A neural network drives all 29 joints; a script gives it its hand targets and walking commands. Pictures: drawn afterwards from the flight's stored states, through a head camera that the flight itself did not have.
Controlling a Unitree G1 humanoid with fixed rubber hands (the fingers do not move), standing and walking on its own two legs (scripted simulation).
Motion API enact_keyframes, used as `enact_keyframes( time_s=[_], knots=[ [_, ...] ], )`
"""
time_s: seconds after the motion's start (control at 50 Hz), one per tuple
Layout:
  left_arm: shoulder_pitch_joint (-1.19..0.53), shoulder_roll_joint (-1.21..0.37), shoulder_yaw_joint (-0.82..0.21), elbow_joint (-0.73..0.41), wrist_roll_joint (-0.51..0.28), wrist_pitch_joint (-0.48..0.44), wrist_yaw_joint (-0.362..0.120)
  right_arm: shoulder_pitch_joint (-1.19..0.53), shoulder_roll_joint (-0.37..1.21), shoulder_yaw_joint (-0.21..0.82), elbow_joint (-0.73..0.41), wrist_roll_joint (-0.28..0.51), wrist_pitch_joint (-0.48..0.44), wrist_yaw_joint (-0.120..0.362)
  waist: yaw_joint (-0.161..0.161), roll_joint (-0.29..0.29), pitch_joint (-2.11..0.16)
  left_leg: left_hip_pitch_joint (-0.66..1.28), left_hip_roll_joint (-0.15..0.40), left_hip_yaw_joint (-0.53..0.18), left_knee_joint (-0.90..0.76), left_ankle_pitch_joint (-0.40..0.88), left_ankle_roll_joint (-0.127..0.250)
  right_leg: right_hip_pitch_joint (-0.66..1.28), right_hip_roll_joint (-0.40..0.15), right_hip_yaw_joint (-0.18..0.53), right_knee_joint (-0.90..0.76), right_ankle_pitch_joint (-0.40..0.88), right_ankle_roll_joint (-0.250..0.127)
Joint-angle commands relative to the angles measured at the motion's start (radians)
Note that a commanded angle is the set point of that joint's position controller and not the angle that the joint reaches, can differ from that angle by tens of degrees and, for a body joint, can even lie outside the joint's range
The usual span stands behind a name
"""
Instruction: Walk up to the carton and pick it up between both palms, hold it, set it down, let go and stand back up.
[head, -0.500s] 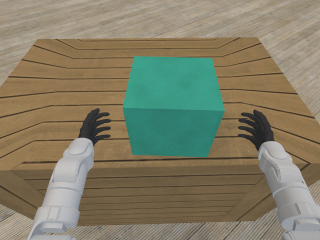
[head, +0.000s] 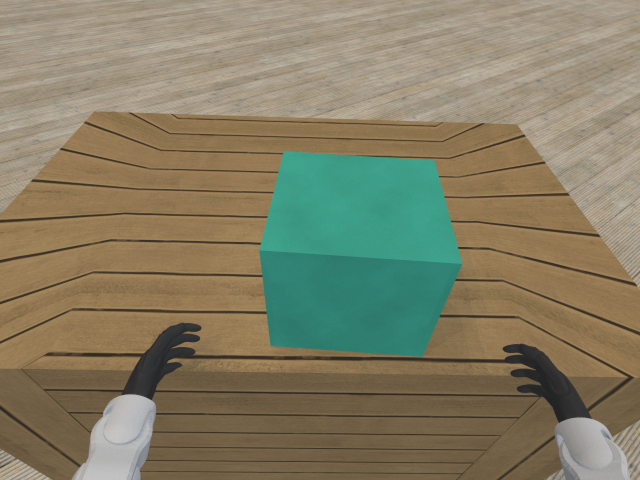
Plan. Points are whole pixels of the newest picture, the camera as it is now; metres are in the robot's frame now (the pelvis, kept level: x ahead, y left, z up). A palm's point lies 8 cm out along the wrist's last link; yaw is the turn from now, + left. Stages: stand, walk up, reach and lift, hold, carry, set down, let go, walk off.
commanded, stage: stand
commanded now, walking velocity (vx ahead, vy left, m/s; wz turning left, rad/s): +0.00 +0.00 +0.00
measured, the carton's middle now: (352, 253) +0.43 -0.04 +0.05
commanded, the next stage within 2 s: none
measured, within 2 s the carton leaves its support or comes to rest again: neither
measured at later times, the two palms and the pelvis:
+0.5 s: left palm (139, 392) +0.24 +0.24 +0.00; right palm (537, 458) +0.16 -0.25 -0.03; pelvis +0.01 +0.04 -0.02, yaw -2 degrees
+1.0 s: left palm (145, 391) +0.24 +0.23 +0.00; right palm out of the picture +0.01 -0.22 -0.13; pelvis -0.02 +0.03 -0.02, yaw -3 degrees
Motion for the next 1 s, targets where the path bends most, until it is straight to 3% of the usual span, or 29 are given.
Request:
enact_keyframes(
  time_s=[0.0, 0.02, 0.04, 0.06, 0.1, 0.14, 0.18, 0.26, 0.34, 0.44, 0.48, 0.52, 0.64, 0.7, 0.78, 0.86, 0.92, 0.98],
  knots=[
    [0.134, 0.17, 0.092, 0.106, 0.023, -0.005, -0.033, 0.033, -0.162, -0.006, 0.014, -0.014, 0.062, 0.035, 0.063, 0.143, 0.1, -0.248, 0.1, -0.122, -0.112, -0.199, 0.008, 0.023, -0.105, 0.163, 0.086, -0.245, -0.002],
    [0.121, 0.158, 0.082, 0.081, 0.018, -0.01, -0.045, 0.05, -0.152, 0.001, 0.015, -0.006, 0.066, 0.041, 0.048, 0.102, 0.181, -0.307, 0.098, -0.108, -0.086, -0.236, -0.003, -0.018, -0.13, 0.196, 0.039, -0.287, -0.016],
    [0.103, 0.146, 0.07, 0.068, 0.014, -0.017, -0.051, 0.079, -0.133, 0.014, 0.019, -0.002, 0.067, 0.046, 0.03, 0.056, 0.264, -0.311, 0.08, -0.088, -0.032, -0.127, -0.017, -0.071, -0.163, 0.248, 0.001, -0.264, -0.029],
    [0.108, 0.133, 0.059, 0.065, 0.015, -0.023, -0.048, 0.114, -0.115, 0.027, 0.027, -0.001, 0.067, 0.047, 0.015, 0.033, 0.288, -0.269, 0.08, -0.082, 0.008, 0.021, -0.027, -0.11, -0.175, 0.274, 0.001, -0.167, -0.039],
    [0.152, 0.111, 0.044, 0.077, 0.013, -0.035, -0.037, 0.168, -0.093, 0.042, 0.03, 0.006, 0.064, 0.04, 0.001, -0.014, 0.244, -0.205, 0.109, -0.107, 0.032, 0.219, -0.037, -0.105, -0.166, 0.238, 0.098, 0.163, -0.063],
    [0.186, 0.086, 0.037, 0.081, 0.004, -0.036, -0.028, 0.197, -0.085, 0.036, 0.037, 0.022, 0.074, 0.029, 0.007, 0.018, 0.193, -0.201, 0.127, -0.108, 0.063, 0.42, -0.036, -0.066, -0.154, 0.198, 0.182, 0.243, -0.074],
    [0.227, 0.068, 0.038, 0.078, -0.003, -0.024, -0.016, 0.204, -0.091, 0.021, 0.046, 0.027, 0.087, 0.018, 0.02, 0.048, 0.127, -0.151, 0.125, -0.082, 0.098, 0.534, -0.038, -0.067, -0.131, 0.168, 0.222, 0.189, -0.069],
    [0.227, 0.062, 0.044, 0.059, 0.003, 0.0, 0.0, 0.24, -0.052, 0.018, 0.057, 0.032, 0.108, 0.008, 0.005, 0.054, 0.127, -0.165, 0.096, -0.052, 0.105, 0.478, -0.032, -0.071, -0.119, 0.15, 0.256, 0.086, -0.054],
    [0.245, 0.044, 0.042, 0.056, 0.0, 0.012, 0.009, 0.225, -0.031, 0.01, 0.067, 0.031, 0.112, 0.004, 0.015, 0.028, 0.185, -0.184, 0.089, -0.061, 0.099, 0.388, -0.016, -0.105, -0.12, 0.159, 0.256, 0.005, -0.037],
    [0.216, 0.033, 0.045, 0.052, -0.002, 0.02, 0.008, 0.201, -0.006, 0.008, 0.068, 0.037, 0.109, 0.008, 0.019, 0.051, 0.24, -0.218, 0.071, -0.064, 0.081, 0.276, -0.007, -0.111, -0.124, 0.171, 0.258, -0.054, -0.031],
    [0.222, 0.033, 0.043, 0.055, -0.007, 0.02, 0.006, 0.178, -0.016, 0.008, 0.072, 0.035, 0.108, 0.005, 0.034, 0.055, 0.255, -0.24, 0.063, -0.067, 0.066, 0.206, -0.004, -0.102, -0.126, 0.173, 0.256, -0.063, -0.025],
    [0.22, 0.036, 0.043, 0.058, -0.009, 0.018, 0.007, 0.167, -0.032, 0.006, 0.081, 0.029, 0.102, 0.004, 0.041, 0.027, 0.241, -0.232, 0.059, -0.073, 0.058, 0.183, -0.004, -0.092, -0.124, 0.166, 0.264, -0.053, -0.021],
    [0.203, 0.019, 0.038, 0.048, -0.018, 0.001, 0.045, 0.186, -0.03, 0.013, 0.141, 0.027, 0.08, -0.002, 0.056, -0.163, 0.131, -0.178, 0.04, -0.082, 0.077, 0.229, 0.0, 0.016, -0.122, 0.128, 0.316, 0.073, -0.013],
    [0.189, 0.016, 0.036, 0.034, -0.023, 0.002, 0.063, 0.196, -0.016, 0.015, 0.16, 0.03, 0.083, -0.001, 0.051, -0.19, 0.125, -0.165, 0.034, -0.08, 0.081, 0.264, 0.003, 0.029, -0.123, 0.109, 0.335, 0.094, -0.011],
    [0.217, 0.0, 0.033, 0.028, -0.027, 0.014, 0.079, 0.217, 0.013, 0.016, 0.188, 0.035, 0.099, 0.001, 0.052, -0.149, 0.155, -0.164, 0.021, -0.072, 0.071, 0.206, 0.001, 0.021, -0.125, 0.112, 0.335, 0.049, -0.014],
    [0.228, -0.006, 0.036, 0.03, -0.028, 0.025, 0.085, 0.234, 0.024, 0.014, 0.203, 0.038, 0.116, 0.0, 0.046, -0.05, 0.227, -0.176, 0.018, -0.062, 0.057, 0.165, -0.001, -0.017, -0.126, 0.12, 0.323, 0.016, -0.017],
    [0.214, 0.0, 0.041, 0.03, -0.026, 0.026, 0.085, 0.23, 0.036, 0.014, 0.203, 0.039, 0.123, -0.001, 0.042, -0.03, 0.251, -0.189, 0.015, -0.061, 0.053, 0.104, -0.004, -0.033, -0.124, 0.128, 0.31, -0.026, -0.019],
    [0.202, 0.0, 0.044, 0.032, -0.023, 0.026, 0.084, 0.227, 0.038, 0.011, 0.198, 0.039, 0.125, -0.002, 0.035, -0.034, 0.252, -0.173, 0.016, -0.055, 0.066, 0.124, -0.005, -0.039, -0.124, 0.131, 0.308, 0.025, -0.024]
  ],
)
